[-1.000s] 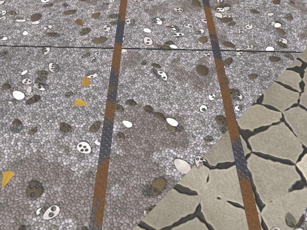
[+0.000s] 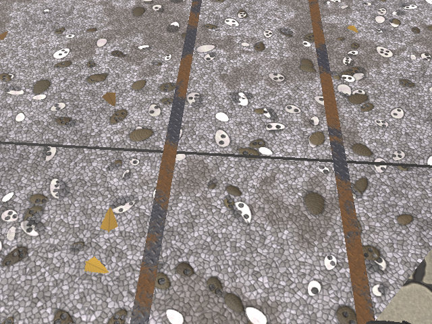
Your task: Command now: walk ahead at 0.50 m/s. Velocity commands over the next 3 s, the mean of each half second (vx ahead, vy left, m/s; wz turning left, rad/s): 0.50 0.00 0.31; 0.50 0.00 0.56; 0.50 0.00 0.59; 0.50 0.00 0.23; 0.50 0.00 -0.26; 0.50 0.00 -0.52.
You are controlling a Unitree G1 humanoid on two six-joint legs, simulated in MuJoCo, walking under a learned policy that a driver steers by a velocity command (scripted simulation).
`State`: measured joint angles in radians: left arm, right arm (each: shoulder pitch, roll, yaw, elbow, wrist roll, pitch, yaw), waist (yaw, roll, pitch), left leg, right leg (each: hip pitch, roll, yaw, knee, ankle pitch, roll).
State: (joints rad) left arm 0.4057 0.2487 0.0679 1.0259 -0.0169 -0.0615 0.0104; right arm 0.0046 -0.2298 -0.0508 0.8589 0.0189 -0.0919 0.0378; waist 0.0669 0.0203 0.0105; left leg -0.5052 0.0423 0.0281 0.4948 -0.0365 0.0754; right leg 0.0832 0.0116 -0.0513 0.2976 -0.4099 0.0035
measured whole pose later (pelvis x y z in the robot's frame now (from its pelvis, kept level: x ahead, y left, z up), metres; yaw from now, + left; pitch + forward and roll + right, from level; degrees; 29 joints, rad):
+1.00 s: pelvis +0.51 +0.06 +0.01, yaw +29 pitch +2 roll -2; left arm 0.31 0.28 0.08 0.94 -0.01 -0.07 0.01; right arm 0.06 -0.26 -0.07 0.71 0.02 -0.02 0.05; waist 0.09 0.03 0.04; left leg -0.63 0.09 0.03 0.67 -0.07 0.06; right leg 0.09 -0.02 -0.26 0.24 -0.34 0.04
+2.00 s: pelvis +0.92 +0.42 +0.02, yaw +52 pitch +3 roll -2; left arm 0.39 0.29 0.05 0.88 -0.02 -0.07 -0.02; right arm 0.06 -0.26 -0.04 0.66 0.02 -0.07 0.03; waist 0.11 0.03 0.02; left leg -0.59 0.07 -0.03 0.57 -0.03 0.01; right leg 0.00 0.03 -0.03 0.25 -0.29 -0.01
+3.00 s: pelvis +1.31 +0.81 +0.02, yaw +25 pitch +2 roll +0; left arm 0.33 0.29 0.07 0.72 -0.02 -0.04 0.01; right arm 0.05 -0.29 -0.04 0.71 0.00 -0.10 0.02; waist 0.07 0.04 0.03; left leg -0.62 0.06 -0.08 0.57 0.05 -0.06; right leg -0.12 0.10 0.14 0.38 -0.29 -0.07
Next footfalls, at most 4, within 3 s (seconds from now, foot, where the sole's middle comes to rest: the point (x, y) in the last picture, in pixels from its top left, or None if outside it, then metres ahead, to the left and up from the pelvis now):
0.52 right None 0.47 -0.09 -0.76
1.06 left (156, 269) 0.63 0.26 -0.76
1.56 right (161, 181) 0.98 0.30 -0.76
2.08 left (60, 182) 0.94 0.67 -0.76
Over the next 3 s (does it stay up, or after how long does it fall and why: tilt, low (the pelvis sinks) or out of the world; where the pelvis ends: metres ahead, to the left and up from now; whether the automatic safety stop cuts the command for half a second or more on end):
stays up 1.31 0.81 0.02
